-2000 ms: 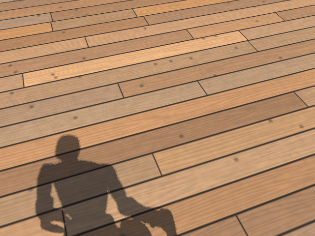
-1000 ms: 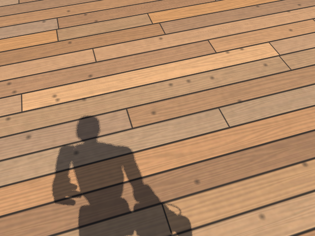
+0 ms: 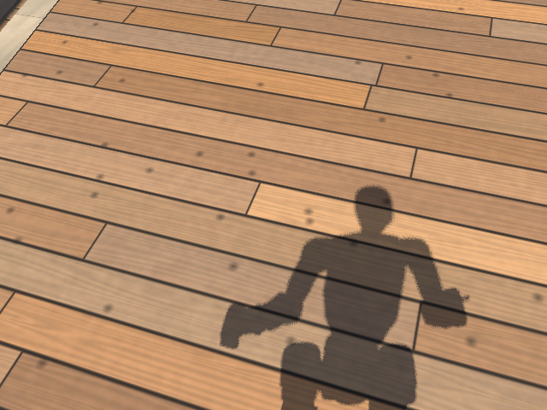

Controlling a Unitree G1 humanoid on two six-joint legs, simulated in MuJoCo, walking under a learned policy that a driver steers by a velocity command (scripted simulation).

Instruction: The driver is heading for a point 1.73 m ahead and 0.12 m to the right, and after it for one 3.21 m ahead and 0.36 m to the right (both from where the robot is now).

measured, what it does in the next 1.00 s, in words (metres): walks ahead: left foot, then right foot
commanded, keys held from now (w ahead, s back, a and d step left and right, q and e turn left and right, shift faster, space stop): no key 0.46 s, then w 0.32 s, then no key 0.22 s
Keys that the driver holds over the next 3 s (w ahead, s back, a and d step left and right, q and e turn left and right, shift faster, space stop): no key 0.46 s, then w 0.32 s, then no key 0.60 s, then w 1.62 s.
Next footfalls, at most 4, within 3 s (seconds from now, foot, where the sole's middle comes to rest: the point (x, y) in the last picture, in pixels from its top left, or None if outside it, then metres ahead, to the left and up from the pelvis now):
0.28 left None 0.03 0.14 -0.77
0.76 right None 0.12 -0.10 -0.77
1.18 left None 0.32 0.11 -0.77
1.42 right None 0.25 -0.14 -0.77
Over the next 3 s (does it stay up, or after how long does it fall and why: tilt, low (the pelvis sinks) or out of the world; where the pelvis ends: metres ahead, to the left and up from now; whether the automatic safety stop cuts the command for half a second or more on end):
stays up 0.98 0.09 0.01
